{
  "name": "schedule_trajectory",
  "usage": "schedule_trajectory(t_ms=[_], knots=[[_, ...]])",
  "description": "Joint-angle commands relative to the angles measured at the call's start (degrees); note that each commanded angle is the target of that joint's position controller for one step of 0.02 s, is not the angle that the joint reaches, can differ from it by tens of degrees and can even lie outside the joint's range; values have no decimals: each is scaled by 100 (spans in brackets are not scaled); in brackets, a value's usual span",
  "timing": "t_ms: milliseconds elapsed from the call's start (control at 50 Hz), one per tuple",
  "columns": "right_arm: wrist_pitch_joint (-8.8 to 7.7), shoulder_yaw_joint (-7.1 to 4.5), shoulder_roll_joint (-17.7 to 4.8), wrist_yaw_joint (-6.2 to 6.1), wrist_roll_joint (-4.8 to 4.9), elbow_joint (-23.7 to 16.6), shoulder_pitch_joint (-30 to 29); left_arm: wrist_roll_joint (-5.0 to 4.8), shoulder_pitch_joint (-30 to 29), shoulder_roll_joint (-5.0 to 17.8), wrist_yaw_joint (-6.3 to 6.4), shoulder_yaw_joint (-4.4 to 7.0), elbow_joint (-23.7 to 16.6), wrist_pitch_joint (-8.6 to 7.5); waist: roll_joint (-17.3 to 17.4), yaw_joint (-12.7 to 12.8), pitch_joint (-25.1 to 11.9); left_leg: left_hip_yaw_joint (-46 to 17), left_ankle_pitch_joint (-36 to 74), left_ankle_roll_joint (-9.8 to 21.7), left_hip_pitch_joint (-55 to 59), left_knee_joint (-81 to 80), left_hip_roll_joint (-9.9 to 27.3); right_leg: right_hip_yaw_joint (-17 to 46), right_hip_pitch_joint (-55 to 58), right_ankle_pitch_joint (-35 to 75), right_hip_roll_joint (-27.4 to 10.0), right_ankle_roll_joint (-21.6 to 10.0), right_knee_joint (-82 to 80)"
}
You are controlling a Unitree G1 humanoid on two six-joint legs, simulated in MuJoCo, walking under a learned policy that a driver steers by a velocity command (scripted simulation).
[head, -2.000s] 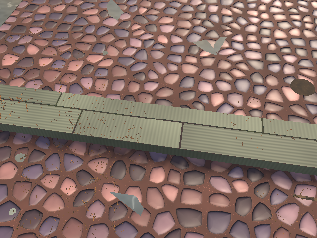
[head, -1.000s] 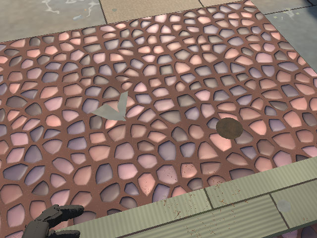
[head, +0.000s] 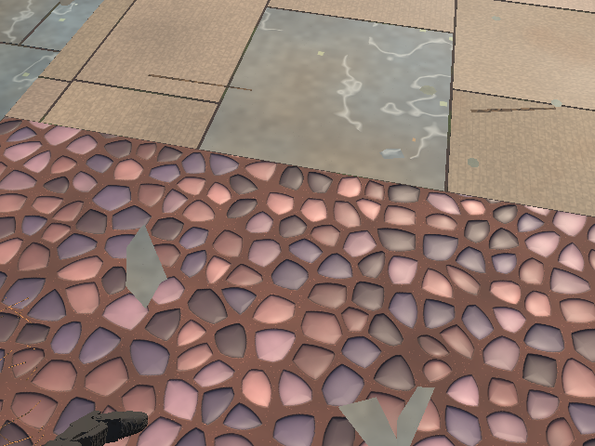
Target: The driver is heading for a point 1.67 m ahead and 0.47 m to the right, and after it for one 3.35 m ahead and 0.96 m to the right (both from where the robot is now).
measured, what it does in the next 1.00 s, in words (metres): walks ahead, turning right: right foot, then left foot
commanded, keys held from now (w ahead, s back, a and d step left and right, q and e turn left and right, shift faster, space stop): w+e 0.86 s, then w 0.12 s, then w+q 0.02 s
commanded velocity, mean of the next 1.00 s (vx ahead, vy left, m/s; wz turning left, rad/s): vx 0.50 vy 0.00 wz -0.44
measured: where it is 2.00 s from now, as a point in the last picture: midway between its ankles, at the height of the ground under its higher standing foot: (397, 228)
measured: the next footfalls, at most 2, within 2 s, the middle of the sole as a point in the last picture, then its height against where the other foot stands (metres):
right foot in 0.04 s outside the picture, level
left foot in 0.54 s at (263, 442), level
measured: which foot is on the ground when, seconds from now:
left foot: down 0.00-0.06, up 0.08-0.52, down 0.54-1.00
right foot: up 0.00-0.02, down 0.04-0.54, up 0.56-1.00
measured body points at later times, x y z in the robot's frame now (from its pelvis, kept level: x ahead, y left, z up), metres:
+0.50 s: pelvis +0.28 -0.03 +0.00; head +0.31 -0.05 +0.45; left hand +0.34 +0.24 -0.11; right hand +0.49 -0.30 -0.05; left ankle +0.46 +0.06 -0.72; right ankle +0.15 -0.11 -0.73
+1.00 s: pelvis +0.52 -0.13 +0.00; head +0.55 -0.15 +0.44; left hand +0.84 -0.06 -0.07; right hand +0.38 -0.38 -0.13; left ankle +0.46 +0.05 -0.73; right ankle +0.59 -0.31 -0.71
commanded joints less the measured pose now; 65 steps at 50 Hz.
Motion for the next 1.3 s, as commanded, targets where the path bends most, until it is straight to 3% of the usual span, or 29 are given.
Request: schedule_trajectory(t_ms=[20, 40, 60, 80, 100, 140, 220, 340, 440, 500, 520, 540, 560, 580, 600, 620, 660, 760, 860, 960, 1000, 1040, 1060, 1080, 1100, 1120, 1140, 1200, 1300], knots=[[11, -209, -856, -29, -36, -206, -57, 9, 441, 892, 2, 336, -242, -134, 839, 542, -505, -263, 4999, 539, 330, 1099, 1333, -193, 1152, -166, 164, -479, -307], [10, -128, -719, -49, -118, -323, -118, 64, 1355, 1134, 9, 394, -97, -132, 467, 925, -1304, -33, 4370, 377, -428, 2449, 1100, 620, 2690, 164, -504, -850, -54], [-83, -11, -357, -40, -115, -423, 530, 110, 1876, 1636, 4, 521, -20, -100, -990, 733, -1967, 448, 1719, -174, -2657, 4538, 183, 3075, 4773, -417, -1702, -1801, -287], [-190, 26, -451, -19, -102, -459, 466, -83, 2010, 1277, -36, 444, 91, -64, -1398, 798, -1930, 144, -772, -271, -3848, 5268, 17, 4585, 5158, -1705, -1928, -1996, -1142], [-273, -46, -795, 38, 22, -552, -157, -121, 1699, 931, 6, 344, 23, -16, -780, 892, -1060, -9, -428, -214, -4366, 5583, 396, 3982, 4527, -2261, -1796, -1684, -1218], [-388, -24, -710, 72, -84, -733, -906, 13, 1299, 771, 48, 265, -114, 80, 139, 753, -172, 224, 283, -188, -4261, 4980, 740, 2861, 3124, -1455, -1307, -1430, -1440], [-346, -23, -494, 19, -210, -770, -800, 1, 1280, 751, 135, 245, -134, 81, -198, 434, -133, 401, 636, -455, -3766, 3905, 895, 2148, 2383, 45, -862, -1448, -1659], [-352, 70, -209, 29, -161, -999, -2019, -84, 1779, 995, 281, 335, 81, 176, -240, 806, 63, 531, 2429, -685, -3248, 1662, 558, 1597, 1799, 344, -444, -1106, -1549], [-457, -3, -366, 160, -64, -1135, -2636, -135, 2176, 947, 344, 337, 222, 323, -303, 957, 65, 369, 2476, -559, -2891, 730, 309, 2243, 2385, -41, -648, -969, -1042], [-520, -129, -579, 143, -37, -1029, -2168, -113, 1960, 988, 376, 385, 171, 398, -514, 609, -40, 392, 1968, -310, -2081, 359, 294, 2528, 2535, 439, -681, -814, -500], [-535, -219, -740, 95, -75, -916, -1606, -95, 1835, 871, 363, 352, 102, 398, -463, 302, -409, 389, 2074, -112, -1141, 192, 445, 2345, 2352, 841, -421, -649, 110], [-532, -310, -1013, 25, -171, -835, -691, -2, 1694, 611, 337, 256, -52, 374, -100, -135, -1226, -301, 1954, 277, 418, 500, 1296, 1978, 1624, 307, -148, -464, 1510], [-448, -405, -1420, 3, -230, -668, -84, -83, 2542, 164, 338, 112, -131, 318, 1529, 98, -2055, -2565, 1415, 1215, 2493, 402, 2672, 1170, -386, -2557, 685, -58, 3351], [-396, -341, -1034, 40, -86, -615, 5, -155, 2650, 605, 347, 148, -106, 292, 1801, 76, -1953, -3691, 162, 1341, 2397, -7, 2993, 1092, -1266, -3374, 295, 22, 4286], [-362, -237, -642, 18, -71, -665, -274, -164, 2108, 977, 342, 263, -115, 319, 1100, -30, -1084, -2899, -88, 1073, 1618, -182, 2717, 1082, -1517, -2852, 38, 87, 4607], [-320, -184, -521, 16, -104, -671, -555, -106, 1694, 1002, 339, 285, -188, 349, 632, 36, -516, -2067, 361, 864, 826, -310, 2431, 857, -1409, -2390, -155, 137, 4548], [-306, -106, -336, 36, -163, -573, -881, -59, 1425, 822, 283, 311, -308, 380, 700, 302, 52, -1063, 1183, 706, -252, -688, 1974, 753, -1103, -1930, -449, 165, 4142], [-396, -216, -614, 58, -128, -287, -931, -44, 1167, 464, 213, 227, -491, 487, 688, 442, 193, 69, 2230, 869, -746, -1187, 1931, 583, -1069, -1261, -671, 301, 3405], [-325, -260, -869, 19, -91, -62, -797, -63, 383, 378, 56, 155, -646, 391, 497, 176, 268, 1045, 2691, 643, -493, -1155, 1782, 283, -805, 171, -586, 193, 1810], [-192, -304, -1115, 68, 78, 291, -268, -64, -307, 394, -48, 128, -986, 353, 498, 40, 481, 1172, 2973, 566, 165, -966, 2079, 25, -552, -449, -332, -121, 815], [-121, -320, -1252, 57, 141, 391, -255, -7, -53, 574, -44, 216, -995, 350, 654, 333, 257, 1260, 4581, 477, 348, -321, 2110, -216, 157, -998, -40, -337, 502], [-89, -190, -1064, 28, 121, 474, -205, 31, 1545, 1087, 55, 496, -549, 355, 544, 1202, -693, 1587, 5031, 168, -621, 1689, 1690, -213, 2826, -377, 89, -651, 160], [-177, 46, -466, 88, -56, 239, 152, 154, 2345, 1792, 162, 636, -457, 367, -638, 1244, -1721, 1626, 2172, -213, -2869, 4071, 1019, 2142, 5289, -327, -1668, -1437, 280], [-290, 96, -414, 128, 4, 349, 250, 86, 2444, 1626, 167, 563, -465, 351, -1020, 1218, -2623, 582, -1178, -310, -3703, 5355, 370, 4164, 5621, -702, -2489, -1961, -660], [-328, -98, -990, 156, 224, 246, -284, 101, 2203, 1261, 132, 438, -438, 314, -443, 1322, -1831, 164, -976, -240, -4188, 5694, 661, 3361, 4933, -894, -2273, -1623, -800], [-324, -80, -914, 147, 268, 106, -656, 75, 1863, 1065, 133, 374, -384, 283, -425, 1128, -1028, 347, -520, -202, -4327, 5442, 929, 2423, 4096, -796, -1997, -1371, -901], [-279, -73, -813, 112, 159, 116, -765, 57, 1485, 833, 115, 303, -336, 244, -258, 890, -549, 426, -94, -233, -4168, 5040, 1136, 1832, 3323, -627, -1718, -1200, -1114], [-12, -89, -528, 70, 95, 345, -283, 119, 956, 554, 93, 266, -276, 53, -419, 418, -184, 367, 731, -358, -3333, 4693, 1313, 912, 2145, -337, -1421, -1079, -1803], [67, -88, -340, 49, 58, 197, -746, 189, 1056, 631, 208, 329, 65, -59, -158, 420, 214, 142, 1969, -477, -3916, 3638, 1212, -142, 2282, 436, -1333, -955, -2093]])
Velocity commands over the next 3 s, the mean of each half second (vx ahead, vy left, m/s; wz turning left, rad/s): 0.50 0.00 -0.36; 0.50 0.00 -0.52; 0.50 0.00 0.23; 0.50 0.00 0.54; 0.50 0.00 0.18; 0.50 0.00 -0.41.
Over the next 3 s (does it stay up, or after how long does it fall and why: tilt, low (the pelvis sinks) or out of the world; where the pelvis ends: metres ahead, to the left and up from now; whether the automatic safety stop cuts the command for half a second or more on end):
stays up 1.56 -0.35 0.00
